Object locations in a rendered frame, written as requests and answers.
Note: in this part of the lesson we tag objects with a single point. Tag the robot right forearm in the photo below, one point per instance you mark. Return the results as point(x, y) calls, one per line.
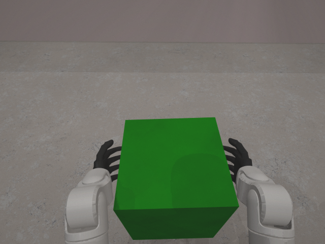
point(270, 218)

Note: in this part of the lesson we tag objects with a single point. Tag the left robot hand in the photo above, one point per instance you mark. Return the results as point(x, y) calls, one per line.
point(102, 160)

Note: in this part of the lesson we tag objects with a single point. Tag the robot left forearm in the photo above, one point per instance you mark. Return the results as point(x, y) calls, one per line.
point(86, 211)

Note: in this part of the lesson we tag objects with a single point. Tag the carton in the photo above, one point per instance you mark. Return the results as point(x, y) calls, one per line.
point(173, 180)

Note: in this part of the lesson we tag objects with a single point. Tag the right robot hand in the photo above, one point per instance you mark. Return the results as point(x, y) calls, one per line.
point(241, 158)

